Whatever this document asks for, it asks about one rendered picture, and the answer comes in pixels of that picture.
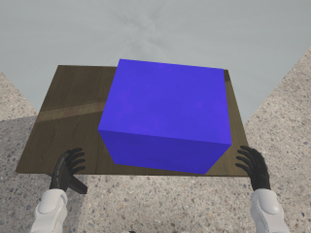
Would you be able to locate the left robot hand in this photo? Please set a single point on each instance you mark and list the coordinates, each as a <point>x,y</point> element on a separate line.
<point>63,172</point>

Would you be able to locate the table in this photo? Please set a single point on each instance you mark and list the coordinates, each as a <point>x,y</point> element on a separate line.
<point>69,119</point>

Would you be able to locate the right robot forearm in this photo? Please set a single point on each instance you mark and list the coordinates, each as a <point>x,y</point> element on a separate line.
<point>267,213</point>

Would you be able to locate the carton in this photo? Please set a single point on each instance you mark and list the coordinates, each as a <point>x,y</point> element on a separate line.
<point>166,116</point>

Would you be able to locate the left robot forearm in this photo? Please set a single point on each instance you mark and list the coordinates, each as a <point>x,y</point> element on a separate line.
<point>50,212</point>

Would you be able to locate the right robot hand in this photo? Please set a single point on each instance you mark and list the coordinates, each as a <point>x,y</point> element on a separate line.
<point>257,170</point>

